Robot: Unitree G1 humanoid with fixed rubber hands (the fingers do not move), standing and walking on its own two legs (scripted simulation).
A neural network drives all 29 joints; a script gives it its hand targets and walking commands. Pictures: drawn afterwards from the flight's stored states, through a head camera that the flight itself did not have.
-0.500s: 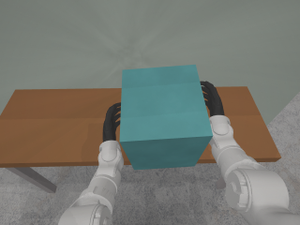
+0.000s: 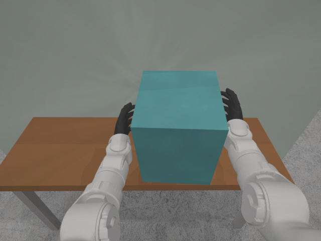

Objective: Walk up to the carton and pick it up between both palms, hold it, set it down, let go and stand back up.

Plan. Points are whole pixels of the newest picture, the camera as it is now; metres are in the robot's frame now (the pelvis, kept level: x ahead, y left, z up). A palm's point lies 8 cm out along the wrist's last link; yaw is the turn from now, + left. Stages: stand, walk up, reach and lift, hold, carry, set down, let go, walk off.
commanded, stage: reach and lift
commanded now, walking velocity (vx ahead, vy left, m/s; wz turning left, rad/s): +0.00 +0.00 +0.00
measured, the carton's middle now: (177, 129) +0.42 -0.01 +0.08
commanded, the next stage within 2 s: hold in 1.74 s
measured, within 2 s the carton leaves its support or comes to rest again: neither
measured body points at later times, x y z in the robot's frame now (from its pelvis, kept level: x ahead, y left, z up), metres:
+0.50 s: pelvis +0.01 +0.01 +0.01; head -0.03 +0.03 +0.46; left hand +0.41 +0.16 +0.17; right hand +0.43 -0.13 +0.19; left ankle +0.06 +0.15 -0.72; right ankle +0.03 -0.10 -0.72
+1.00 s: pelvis +0.01 +0.03 +0.01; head -0.05 +0.05 +0.46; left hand +0.40 +0.17 +0.18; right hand +0.42 -0.12 +0.20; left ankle +0.06 +0.15 -0.72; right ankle +0.03 -0.10 -0.72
